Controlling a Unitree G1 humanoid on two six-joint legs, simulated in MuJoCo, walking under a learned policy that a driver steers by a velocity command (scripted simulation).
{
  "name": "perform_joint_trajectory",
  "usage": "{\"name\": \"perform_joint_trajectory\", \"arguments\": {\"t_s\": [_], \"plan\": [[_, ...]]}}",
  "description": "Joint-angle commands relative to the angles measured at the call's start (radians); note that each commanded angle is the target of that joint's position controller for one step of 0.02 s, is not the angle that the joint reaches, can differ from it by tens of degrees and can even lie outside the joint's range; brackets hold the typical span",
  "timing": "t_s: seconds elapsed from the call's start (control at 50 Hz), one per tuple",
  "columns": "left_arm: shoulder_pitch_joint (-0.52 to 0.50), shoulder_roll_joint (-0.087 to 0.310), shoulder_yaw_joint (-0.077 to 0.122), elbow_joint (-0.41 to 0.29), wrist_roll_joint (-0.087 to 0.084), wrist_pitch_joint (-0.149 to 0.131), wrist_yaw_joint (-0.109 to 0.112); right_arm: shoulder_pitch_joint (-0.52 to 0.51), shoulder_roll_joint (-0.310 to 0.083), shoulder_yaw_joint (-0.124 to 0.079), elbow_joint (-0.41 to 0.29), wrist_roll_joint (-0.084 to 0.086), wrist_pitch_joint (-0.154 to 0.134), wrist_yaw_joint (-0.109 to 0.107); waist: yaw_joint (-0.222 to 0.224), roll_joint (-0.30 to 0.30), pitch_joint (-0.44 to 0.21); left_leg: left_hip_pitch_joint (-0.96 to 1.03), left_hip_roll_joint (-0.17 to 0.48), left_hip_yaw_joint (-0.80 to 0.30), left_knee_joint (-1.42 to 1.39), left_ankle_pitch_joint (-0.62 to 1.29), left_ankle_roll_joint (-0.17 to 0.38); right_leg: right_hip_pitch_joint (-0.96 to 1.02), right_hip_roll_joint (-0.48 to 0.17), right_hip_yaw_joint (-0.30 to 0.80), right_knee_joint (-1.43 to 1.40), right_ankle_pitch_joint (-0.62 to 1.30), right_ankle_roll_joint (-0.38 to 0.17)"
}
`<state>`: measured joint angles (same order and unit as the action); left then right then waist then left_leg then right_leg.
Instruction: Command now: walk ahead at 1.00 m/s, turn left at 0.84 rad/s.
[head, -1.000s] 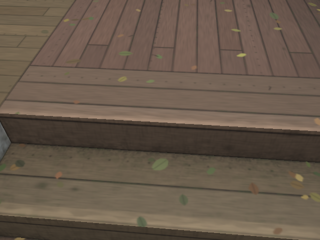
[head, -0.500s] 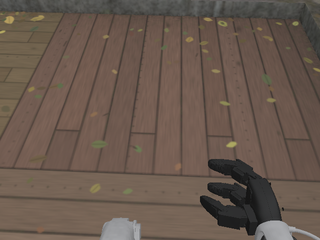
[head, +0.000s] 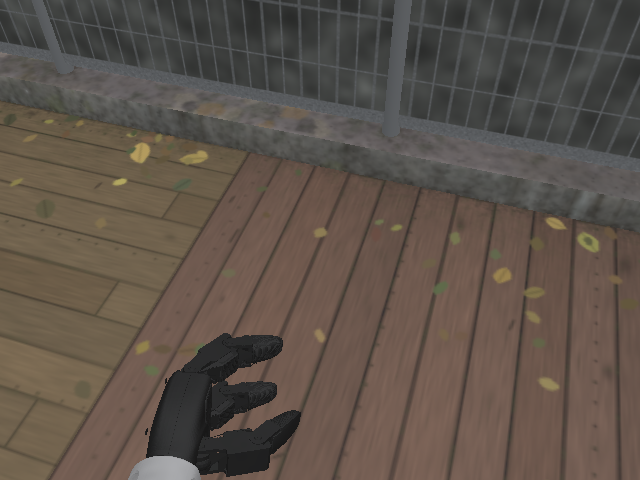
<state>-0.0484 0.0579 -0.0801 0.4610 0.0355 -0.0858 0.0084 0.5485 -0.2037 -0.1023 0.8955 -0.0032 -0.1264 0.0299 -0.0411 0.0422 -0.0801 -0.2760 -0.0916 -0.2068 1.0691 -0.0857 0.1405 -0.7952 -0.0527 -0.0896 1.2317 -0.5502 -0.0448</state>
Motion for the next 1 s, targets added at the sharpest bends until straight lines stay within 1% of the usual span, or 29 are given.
{"name": "perform_joint_trajectory", "arguments": {"t_s": [0.02, 0.04, 0.06, 0.08, 0.12, 0.16, 0.2, 0.24, 0.26, 0.3, 0.34, 0.36, 0.38, 0.4, 0.42, 0.44, 0.46, 0.5, 0.56, 0.62, 0.68, 0.72, 0.74, 0.76, 0.78, 0.8, 0.84, 0.92, 1.0], "plan": [[0.261, 0.234, 0.140, 0.139, -0.015, -0.013, 0.000, -0.317, 0.016, 0.003, -0.297, -0.036, -0.021, 0.004, 0.118, -0.174, -0.097, -0.738, 0.051, 0.085, 0.887, -0.035, 0.000, 0.728, -0.358, 0.973, -0.856, -0.407, -0.223], [0.286, 0.119, 0.109, 0.212, -0.021, -0.021, -0.007, -0.323, 0.087, 0.038, -0.317, -0.049, 0.003, 0.002, 0.055, -0.090, 0.063, -0.781, 0.098, 0.088, 0.884, -0.042, 0.005, 0.574, -0.332, 0.770, -0.850, -0.291, -0.169], [0.310, 0.057, 0.099, 0.286, -0.010, -0.031, -0.008, -0.355, 0.097, 0.052, -0.332, -0.053, 0.032, -0.001, 0.028, -0.054, 0.113, -0.825, 0.094, 0.091, 0.959, -0.079, 0.020, 0.519, -0.300, 0.588, -0.806, -0.122, -0.117], [0.384, 0.061, 0.106, 0.359, 0.009, -0.041, -0.007, -0.375, 0.115, 0.065, -0.342, -0.035, 0.059, -0.002, 0.024, -0.022, 0.165, -0.906, 0.078, 0.088, 1.019, -0.138, 0.021, 0.559, -0.243, 0.424, -0.784, 0.042, -0.075], [0.449, 0.047, 0.104, 0.429, 0.011, -0.054, -0.013, -0.413, 0.113, 0.082, -0.357, -0.008, 0.088, 0.005, -0.005, -0.029, 0.221, -0.918, 0.092, 0.103, 0.797, -0.227, 0.002, 0.546, -0.195, 0.202, -0.850, 0.264, -0.004], [0.376, 0.105, 0.118, 0.433, 0.004, -0.063, -0.016, -0.476, 0.038, 0.066, -0.383, -0.011, 0.103, -0.003, -0.038, -0.080, 0.206, -0.719, 0.106, 0.120, 0.435, -0.131, -0.008, 0.464, -0.148, -0.011, -0.959, 0.475, 0.070], [0.390, 0.186, 0.133, 0.439, -0.015, -0.086, 0.008, -0.501, -0.041, 0.042, -0.395, -0.035, 0.108, 0.011, -0.041, -0.106, 0.184, -0.553, 0.095, 0.249, 0.151, 0.028, -0.021, 0.508, -0.116, -0.116, -1.036, 0.701, 0.062], [0.361, 0.270, 0.152, 0.412, -0.022, -0.090, 0.023, -0.446, -0.043, 0.042, -0.344, -0.021, 0.108, 0.033, -0.056, -0.059, 0.099, -0.254, 0.041, 0.358, -0.118, 0.118, -0.006, 0.561, -0.056, -0.225, -1.062, 0.926, 0.051], [0.408, 0.334, 0.164, 0.408, -0.024, -0.093, 0.030, -0.447, -0.058, 0.038, -0.350, -0.013, 0.100, 0.039, -0.057, -0.100, 0.082, -0.167, 0.016, 0.406, -0.205, 0.111, 0.001, 0.636, -0.102, -0.215, -1.001, 1.204, 0.038], [0.408, 0.403, 0.186, 0.384, -0.036, -0.071, 0.041, -0.306, -0.127, 0.007, -0.314, -0.013, 0.103, 0.029, -0.141, -0.190, -0.005, -0.013, -0.015, 0.422, -0.282, 0.074, 0.026, 0.767, -0.164, -0.179, -0.782, 1.503, 0.039], [0.345, 0.420, 0.205, 0.326, -0.025, -0.024, 0.043, 0.026, -0.198, -0.033, -0.212, -0.015, 0.103, 0.009, -0.277, -0.157, -0.132, 0.361, -0.016, 0.321, -0.451, 0.078, 0.088, 0.680, -0.166, -0.144, -0.269, 1.456, 0.012], [0.328, 0.360, 0.201, 0.311, -0.006, 0.000, 0.038, -0.044, -0.220, -0.054, -0.195, 0.002, 0.099, -0.009, -0.230, -0.028, -0.037, 0.427, 0.040, 0.198, -0.564, -0.004, 0.139, 0.456, -0.017, -0.124, 0.133, 0.585, 0.020], [0.312, 0.198, 0.160, 0.234, 0.025, -0.002, 0.032, -0.137, -0.283, -0.057, -0.208, -0.009, 0.102, -0.014, -0.094, 0.131, 0.042, 0.474, 0.096, 0.039, -0.341, 0.322, 0.142, 0.101, 0.063, -0.063, 0.472, 0.030, 0.026], [0.413, 0.208, 0.147, 0.132, 0.011, -0.018, 0.024, -0.169, -0.316, -0.048, -0.262, -0.032, 0.107, -0.024, -0.003, 0.055, -0.184, 0.678, 0.225, -0.301, -0.469, 0.214, 0.312, -0.074, 0.053, 0.111, 0.524, 0.036, 0.048], [0.367, 0.261, 0.142, 0.113, 0.011, -0.043, 0.011, -0.148, -0.298, -0.049, -0.266, -0.034, 0.111, -0.038, -0.037, 0.025, -0.166, 0.631, 0.303, -0.537, -0.729, -0.166, 0.346, -0.155, 0.038, 0.167, 0.425, 0.093, 0.062], [0.308, 0.303, 0.144, 0.115, 0.006, -0.049, 0.005, -0.158, -0.246, -0.038, -0.251, -0.035, 0.101, -0.043, -0.021, -0.087, -0.020, 0.482, 0.296, -0.543, -0.822, -0.276, 0.306, -0.160, -0.006, 0.181, 0.313, 0.140, 0.062], [0.269, 0.304, 0.142, 0.106, 0.019, -0.041, 0.001, -0.170, -0.233, -0.028, -0.241, -0.030, 0.084, -0.041, 0.015, -0.114, 0.042, 0.351, 0.261, -0.497, -0.825, -0.223, 0.284, -0.110, -0.021, 0.190, 0.229, 0.137, 0.070], [0.280, 0.318, 0.135, 0.104, 0.042, -0.003, -0.004, -0.194, -0.222, -0.013, -0.237, -0.025, 0.049, -0.040, 0.074, -0.138, 0.113, 0.109, 0.222, -0.427, -0.843, -0.117, 0.270, 0.005, -0.055, 0.197, 0.085, 0.120, 0.099], [0.129, 0.293, 0.115, 0.048, 0.031, 0.026, -0.014, -0.205, -0.234, -0.006, -0.222, -0.014, 0.032, -0.040, 0.063, -0.110, 0.189, -0.085, 0.141, -0.292, -0.890, -0.046, 0.222, 0.112, -0.092, 0.174, -0.215, 0.235, 0.120], [0.035, 0.248, 0.097, 0.033, -0.016, 0.028, -0.030, -0.194, -0.251, -0.014, -0.204, 0.001, 0.037, -0.018, 0.020, -0.026, 0.166, -0.205, 0.053, -0.179, -0.881, 0.021, 0.125, 0.429, -0.024, 0.120, -0.521, 0.554, 0.099], [0.063, 0.292, 0.114, 0.054, -0.017, 0.019, -0.022, -0.162, -0.280, -0.028, -0.189, 0.006, 0.035, -0.018, 0.013, 0.030, 0.122, -0.046, 0.091, -0.227, -0.785, 0.185, 0.085, 0.530, 0.012, 0.125, -0.641, 0.599, 0.073], [0.278, 0.361, 0.151, 0.108, 0.008, 0.008, -0.008, -0.181, -0.329, -0.044, -0.190, 0.000, 0.044, -0.015, 0.131, -0.043, -0.038, 0.040, 0.053, -0.173, -0.441, 0.432, 0.027, 0.758, 0.073, 0.089, -0.668, 0.444, 0.054], [0.483, 0.408, 0.175, 0.137, 0.009, 0.011, 0.014, -0.215, -0.303, -0.035, -0.208, -0.003, 0.033, -0.006, 0.240, -0.065, -0.149, -0.108, 0.020, -0.148, -0.151, 0.348, -0.004, 1.023, -0.003, 0.138, -0.595, 0.336, 0.045], [0.696, 0.472, 0.191, 0.169, 0.028, 0.011, 0.036, -0.301, -0.145, 0.010, -0.261, -0.033, 0.017, -0.008, 0.316, -0.289, -0.257, -0.311, -0.054, -0.072, 0.238, -0.392, 0.008, 1.224, -0.246, 0.403, -0.648, -0.032, 0.057], [0.536, 0.547, 0.206, 0.145, 0.046, 0.000, 0.023, -0.125, -0.093, 0.041, -0.306, 0.041, 0.021, -0.017, 0.122, -0.589, -0.353, -0.517, -0.073, 0.016, 0.446, -0.430, -0.005, 1.235, -0.473, 1.085, -1.003, -0.269, -0.049], [0.385, 0.424, 0.192, 0.112, 0.031, 0.003, 0.014, -0.203, -0.160, 0.040, -0.270, -0.006, 0.045, -0.026, 0.117, -0.359, -0.190, -0.581, 0.022, 0.076, 0.476, -0.309, 0.007, 1.085, -0.408, 1.013, -1.030, -0.474, -0.095], [0.343, 0.315, 0.165, 0.153, 0.026, 0.005, 0.009, -0.325, -0.176, 0.035, -0.276, -0.037, 0.068, 0.003, 0.108, -0.129, -0.003, -0.543, 0.104, 0.118, 0.369, -0.208, -0.002, 0.849, -0.313, 0.619, -0.971, -0.113, -0.077], [0.462, 0.229, 0.132, 0.311, -0.014, -0.024, -0.002, -0.438, -0.077, 0.067, -0.364, -0.049, 0.113, 0.045, 0.056, -0.173, 0.126, -0.566, 0.160, 0.087, 0.253, -0.160, 0.000, 0.728, -0.251, 0.283, -1.018, 0.294, -0.016], [0.409, 0.287, 0.135, 0.328, -0.014, -0.047, -0.003, -0.533, -0.126, 0.067, -0.406, -0.053, 0.121, 0.057, 0.007, -0.138, 0.159, -0.484, 0.146, 0.166, 0.040, 0.028, -0.018, 0.645, -0.217, 0.002, -1.090, 0.612, 0.016]]}}
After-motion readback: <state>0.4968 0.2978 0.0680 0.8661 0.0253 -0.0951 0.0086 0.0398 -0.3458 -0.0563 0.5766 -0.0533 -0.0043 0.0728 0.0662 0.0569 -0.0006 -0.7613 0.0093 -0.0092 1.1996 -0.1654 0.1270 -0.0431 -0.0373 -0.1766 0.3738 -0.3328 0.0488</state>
